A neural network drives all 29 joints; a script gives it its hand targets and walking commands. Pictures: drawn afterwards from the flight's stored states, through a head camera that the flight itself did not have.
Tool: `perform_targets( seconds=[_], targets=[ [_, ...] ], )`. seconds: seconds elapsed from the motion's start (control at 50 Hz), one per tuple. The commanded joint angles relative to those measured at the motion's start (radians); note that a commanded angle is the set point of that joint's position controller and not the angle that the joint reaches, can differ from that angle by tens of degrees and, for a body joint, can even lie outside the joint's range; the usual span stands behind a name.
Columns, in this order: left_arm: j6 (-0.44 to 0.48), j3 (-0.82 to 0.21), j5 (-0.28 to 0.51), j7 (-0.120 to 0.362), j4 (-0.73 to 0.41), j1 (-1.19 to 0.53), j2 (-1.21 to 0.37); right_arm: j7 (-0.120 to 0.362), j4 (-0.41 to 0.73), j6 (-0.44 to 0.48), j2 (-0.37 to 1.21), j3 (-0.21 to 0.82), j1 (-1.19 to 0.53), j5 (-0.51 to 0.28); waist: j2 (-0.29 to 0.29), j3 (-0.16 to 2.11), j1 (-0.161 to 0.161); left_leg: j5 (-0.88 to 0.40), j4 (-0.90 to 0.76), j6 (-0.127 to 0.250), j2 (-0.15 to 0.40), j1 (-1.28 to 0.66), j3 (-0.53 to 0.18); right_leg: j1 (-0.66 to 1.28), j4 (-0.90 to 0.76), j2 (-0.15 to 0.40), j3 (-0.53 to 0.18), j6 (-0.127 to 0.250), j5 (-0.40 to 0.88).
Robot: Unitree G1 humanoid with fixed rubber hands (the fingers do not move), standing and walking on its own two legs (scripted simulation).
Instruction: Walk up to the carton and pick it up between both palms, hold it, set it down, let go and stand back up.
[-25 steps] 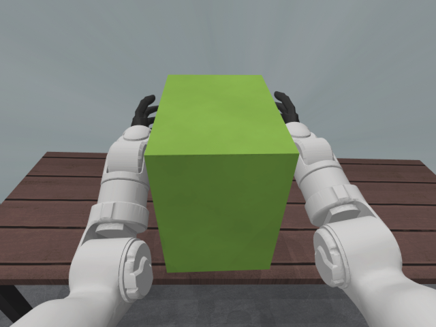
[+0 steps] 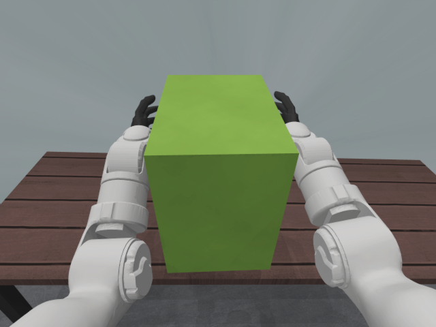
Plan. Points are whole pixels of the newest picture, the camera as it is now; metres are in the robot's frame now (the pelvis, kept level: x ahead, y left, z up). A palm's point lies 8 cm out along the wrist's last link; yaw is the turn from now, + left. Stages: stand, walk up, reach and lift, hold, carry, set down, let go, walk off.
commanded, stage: hold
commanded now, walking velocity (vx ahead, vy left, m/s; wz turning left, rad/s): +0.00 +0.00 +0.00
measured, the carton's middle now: (216, 168) +0.35 +0.01 +0.18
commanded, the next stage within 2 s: none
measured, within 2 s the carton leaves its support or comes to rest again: neither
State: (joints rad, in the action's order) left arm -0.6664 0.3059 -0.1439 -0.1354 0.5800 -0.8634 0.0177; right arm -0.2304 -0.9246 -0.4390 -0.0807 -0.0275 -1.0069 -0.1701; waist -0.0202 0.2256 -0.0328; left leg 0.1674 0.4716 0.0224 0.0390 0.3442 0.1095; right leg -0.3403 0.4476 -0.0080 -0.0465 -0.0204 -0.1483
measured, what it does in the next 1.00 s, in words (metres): stands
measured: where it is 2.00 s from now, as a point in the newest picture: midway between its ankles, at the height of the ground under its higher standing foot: outside the picture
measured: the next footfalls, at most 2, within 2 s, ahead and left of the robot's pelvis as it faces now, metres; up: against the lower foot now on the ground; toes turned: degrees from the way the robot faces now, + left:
none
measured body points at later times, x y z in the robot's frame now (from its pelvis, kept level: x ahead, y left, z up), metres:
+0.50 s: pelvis +0.00 +0.00 +0.00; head -0.07 +0.01 +0.44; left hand +0.40 +0.15 +0.22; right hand +0.41 -0.12 +0.24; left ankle +0.05 +0.11 -0.74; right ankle +0.05 -0.13 -0.74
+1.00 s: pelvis +0.00 +0.00 +0.00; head -0.07 +0.01 +0.45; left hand +0.40 +0.15 +0.22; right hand +0.41 -0.12 +0.24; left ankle +0.05 +0.11 -0.74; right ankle +0.05 -0.13 -0.74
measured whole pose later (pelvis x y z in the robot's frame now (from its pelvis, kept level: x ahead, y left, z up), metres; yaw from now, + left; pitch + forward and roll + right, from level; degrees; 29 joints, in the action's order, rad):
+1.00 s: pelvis +0.00 +0.00 +0.00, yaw +0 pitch +2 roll +0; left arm -0.67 0.30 -0.14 -0.13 0.58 -0.86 0.02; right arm -0.23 -0.92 -0.45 -0.08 -0.03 -1.01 -0.17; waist -0.02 0.23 -0.03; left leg 0.17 0.47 0.02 0.04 0.34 0.11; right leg -0.34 0.44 -0.01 -0.05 -0.02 -0.15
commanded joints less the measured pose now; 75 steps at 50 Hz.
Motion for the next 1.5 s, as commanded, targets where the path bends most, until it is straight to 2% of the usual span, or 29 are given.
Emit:
perform_targets(
  seconds=[0.0, 1.48],
  targets=[
    [0.085, -0.382, 0.145, 0.161, -0.156, -0.955, -0.72, 0.106, 0.427, 0.032, 0.79, 0.194, -0.889, -0.215, 0.065, 0.364, -0.031, 0.015, -0.139, -0.027, -0.071, -0.256, -0.141, 0.247, -0.173, -0.067, 0.04, -0.016, 0.011],
    [0.085, -0.392, 0.153, 0.161, -0.174, -0.952, -0.729, 0.106, 0.444, 0.024, 0.787, 0.198, -0.879, -0.228, 0.073, 0.384, -0.039, 0.002, -0.138, -0.032, -0.071, -0.266, -0.144, 0.243, -0.171, -0.069, 0.041, -0.017, 0.035]
  ],
)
